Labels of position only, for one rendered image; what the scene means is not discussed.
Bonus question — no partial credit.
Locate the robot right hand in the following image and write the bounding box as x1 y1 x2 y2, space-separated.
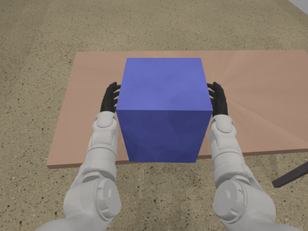
207 82 228 117

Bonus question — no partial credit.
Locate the carton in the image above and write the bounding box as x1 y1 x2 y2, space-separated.
116 58 213 163

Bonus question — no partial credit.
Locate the right robot upper arm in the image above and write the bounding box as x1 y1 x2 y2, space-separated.
212 180 303 231

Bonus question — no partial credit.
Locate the table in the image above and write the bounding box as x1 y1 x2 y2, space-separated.
46 50 308 188

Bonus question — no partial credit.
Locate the left robot upper arm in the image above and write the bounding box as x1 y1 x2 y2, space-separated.
34 177 122 231

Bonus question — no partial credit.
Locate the robot right forearm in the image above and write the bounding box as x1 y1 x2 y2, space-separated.
208 115 265 192

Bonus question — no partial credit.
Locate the robot left forearm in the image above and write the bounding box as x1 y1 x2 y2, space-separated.
70 111 119 188

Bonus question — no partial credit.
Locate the robot left hand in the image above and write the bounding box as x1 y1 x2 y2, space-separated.
100 82 121 113

